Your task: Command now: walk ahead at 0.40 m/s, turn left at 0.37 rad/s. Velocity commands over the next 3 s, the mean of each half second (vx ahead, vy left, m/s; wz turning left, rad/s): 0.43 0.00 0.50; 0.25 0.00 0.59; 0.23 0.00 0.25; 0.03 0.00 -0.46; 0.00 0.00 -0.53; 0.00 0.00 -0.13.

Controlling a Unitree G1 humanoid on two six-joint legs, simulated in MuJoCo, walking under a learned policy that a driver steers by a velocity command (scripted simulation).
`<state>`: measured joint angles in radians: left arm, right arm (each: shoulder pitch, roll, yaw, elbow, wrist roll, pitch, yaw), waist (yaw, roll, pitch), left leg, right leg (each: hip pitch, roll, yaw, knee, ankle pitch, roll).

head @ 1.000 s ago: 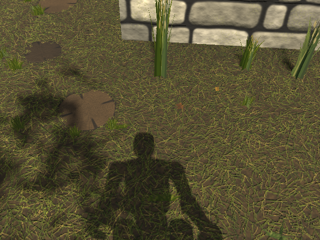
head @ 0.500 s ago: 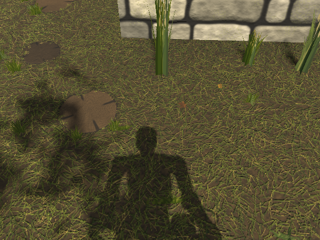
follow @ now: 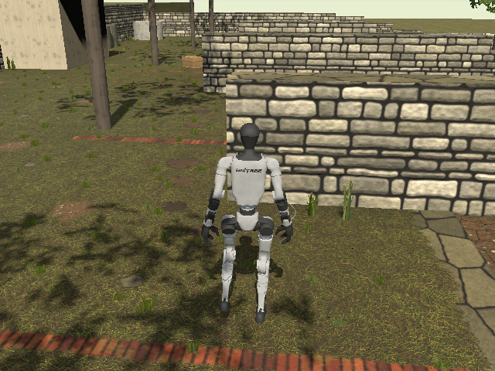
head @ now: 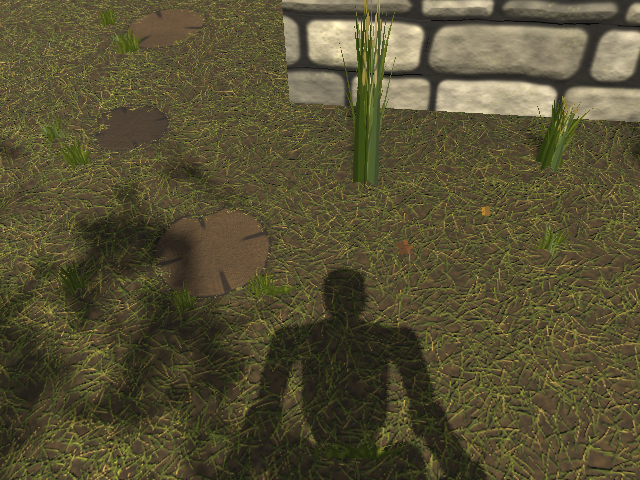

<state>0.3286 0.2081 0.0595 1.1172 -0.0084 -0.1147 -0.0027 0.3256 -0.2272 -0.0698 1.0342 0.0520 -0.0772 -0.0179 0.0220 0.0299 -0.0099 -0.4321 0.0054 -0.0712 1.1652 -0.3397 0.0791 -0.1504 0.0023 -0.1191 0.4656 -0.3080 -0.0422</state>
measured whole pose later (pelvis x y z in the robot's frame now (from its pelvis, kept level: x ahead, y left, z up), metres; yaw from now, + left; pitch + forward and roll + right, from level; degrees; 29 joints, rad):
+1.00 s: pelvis +0.45 +0.11 +0.00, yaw +35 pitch +3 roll -1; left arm 0.16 0.26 0.06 0.75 0.00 -0.10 0.01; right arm 0.25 -0.30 -0.07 0.73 0.02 -0.02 -0.01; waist 0.00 0.04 -0.02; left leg -0.45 -0.07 -0.10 1.11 -0.44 0.03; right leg -0.34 0.03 -0.01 0.48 -0.18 -0.03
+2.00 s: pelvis +0.58 +0.24 +0.01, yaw +23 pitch +3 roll +3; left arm 0.23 0.29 0.06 0.66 0.00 0.01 0.02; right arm 0.09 -0.31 -0.10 0.76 0.00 0.02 -0.05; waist 0.01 0.02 0.03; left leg -0.57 -0.01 -0.05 1.07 -0.35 -0.06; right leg -0.31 0.03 0.06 0.46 -0.20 -0.06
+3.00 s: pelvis +0.59 +0.23 +0.00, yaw +5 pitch -1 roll +0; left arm 0.18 0.22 0.02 0.64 0.02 0.01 0.00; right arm 0.20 -0.29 -0.04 0.86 -0.01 0.00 -0.02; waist -0.03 0.00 0.03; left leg -0.18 0.07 0.01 0.47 -0.27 -0.07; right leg -0.20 0.03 0.03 0.52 -0.30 -0.03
